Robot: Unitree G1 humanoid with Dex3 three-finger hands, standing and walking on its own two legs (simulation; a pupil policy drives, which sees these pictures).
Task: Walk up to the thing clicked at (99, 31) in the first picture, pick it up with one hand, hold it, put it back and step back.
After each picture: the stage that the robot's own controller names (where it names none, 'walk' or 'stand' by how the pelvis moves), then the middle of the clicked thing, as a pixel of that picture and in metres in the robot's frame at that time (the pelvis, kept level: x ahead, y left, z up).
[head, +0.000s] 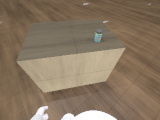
stand; (98, 35) +0.83 -0.06 +0.03
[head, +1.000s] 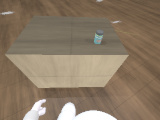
rise first; (98, 37) +0.72 -0.03 +0.06
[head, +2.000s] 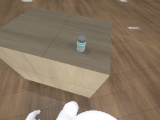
rise first; (81, 43) +0.54 +0.15 +0.07
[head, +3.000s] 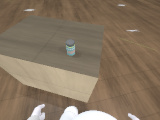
stand; (70, 47) +0.52 +0.19 +0.07
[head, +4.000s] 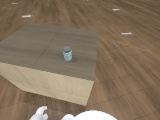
stand; (67, 53) +0.52 +0.20 +0.03
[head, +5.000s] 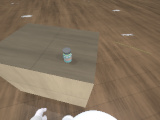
stand; (67, 55) +0.50 +0.20 +0.03
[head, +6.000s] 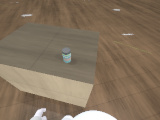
stand; (66, 55) +0.49 +0.21 +0.03
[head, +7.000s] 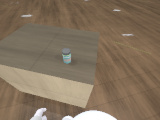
stand; (66, 55) +0.49 +0.21 +0.03
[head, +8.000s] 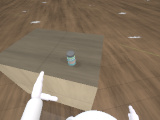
rise first; (71, 58) +0.49 +0.19 +0.03
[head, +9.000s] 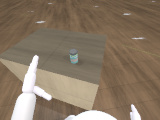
go down; (73, 56) +0.51 +0.19 +0.04
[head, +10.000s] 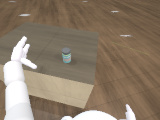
go down; (66, 55) +0.50 +0.19 +0.04
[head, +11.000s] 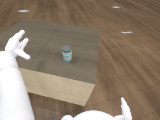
go down; (67, 53) +0.50 +0.18 +0.05
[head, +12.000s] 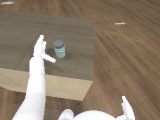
close in; (59, 49) +0.49 +0.20 +0.07
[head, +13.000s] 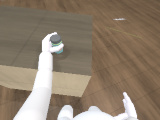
close; (57, 44) +0.51 +0.20 +0.09
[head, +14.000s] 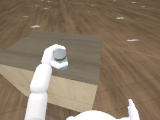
lift; (61, 60) +0.32 +0.17 +0.21
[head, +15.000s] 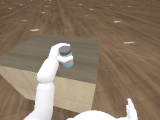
lift; (66, 56) +0.34 +0.15 +0.22
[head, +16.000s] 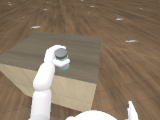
hold; (62, 59) +0.32 +0.18 +0.20
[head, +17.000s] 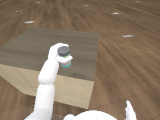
crouch; (64, 57) +0.36 +0.16 +0.18
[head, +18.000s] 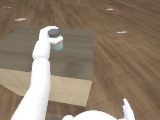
crouch; (56, 39) +0.47 +0.21 +0.22
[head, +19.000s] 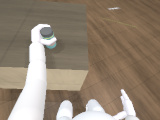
lower; (49, 38) +0.53 +0.20 +0.11
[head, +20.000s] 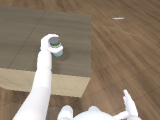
lower; (56, 46) +0.49 +0.20 +0.09
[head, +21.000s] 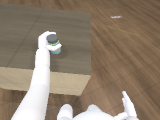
lower; (54, 44) +0.50 +0.20 +0.09
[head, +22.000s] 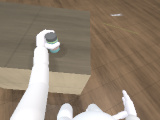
lower; (52, 43) +0.51 +0.21 +0.09
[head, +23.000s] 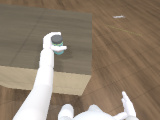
open; (57, 45) +0.50 +0.19 +0.09
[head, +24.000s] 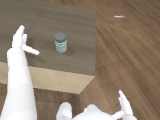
sink last; (60, 43) +0.49 +0.17 +0.09
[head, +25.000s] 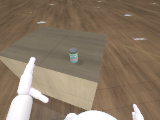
sink last; (73, 55) +0.50 +0.19 +0.07
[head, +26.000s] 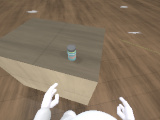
stand; (71, 52) +0.49 +0.17 +0.06
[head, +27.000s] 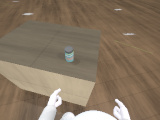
stand; (69, 54) +0.49 +0.19 +0.05
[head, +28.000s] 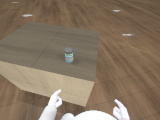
stand; (69, 54) +0.50 +0.19 +0.04
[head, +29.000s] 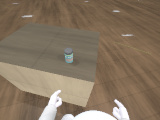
stand; (68, 55) +0.49 +0.19 +0.04
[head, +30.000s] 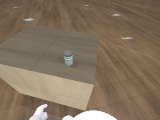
walk; (68, 57) +0.48 +0.19 +0.04
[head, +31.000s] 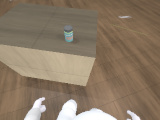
walk; (68, 33) +0.63 +0.21 +0.07
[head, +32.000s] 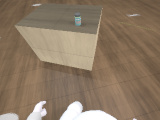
walk; (77, 19) +0.97 +0.21 +0.05
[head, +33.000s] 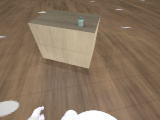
stand; (80, 21) +1.20 +0.21 +0.05
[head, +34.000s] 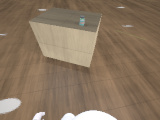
stand; (82, 20) +1.20 +0.18 +0.03
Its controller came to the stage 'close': yes
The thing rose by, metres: 0.22
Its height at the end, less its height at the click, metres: +0.00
